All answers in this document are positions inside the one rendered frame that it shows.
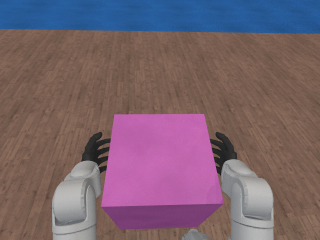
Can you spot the right robot hand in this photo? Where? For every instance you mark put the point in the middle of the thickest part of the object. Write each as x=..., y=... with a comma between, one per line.
x=226, y=153

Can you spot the carton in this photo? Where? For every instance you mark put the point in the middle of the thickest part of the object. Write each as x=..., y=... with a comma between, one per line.
x=161, y=172

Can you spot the robot right shin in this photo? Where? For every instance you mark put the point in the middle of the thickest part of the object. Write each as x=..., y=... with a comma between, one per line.
x=193, y=230

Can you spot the left robot hand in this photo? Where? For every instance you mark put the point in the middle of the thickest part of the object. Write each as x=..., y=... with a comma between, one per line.
x=91, y=153

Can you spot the right robot forearm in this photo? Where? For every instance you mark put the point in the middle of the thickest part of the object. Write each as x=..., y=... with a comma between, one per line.
x=251, y=202

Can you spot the left robot forearm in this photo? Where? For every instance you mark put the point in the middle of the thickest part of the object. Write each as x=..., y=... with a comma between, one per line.
x=74, y=213

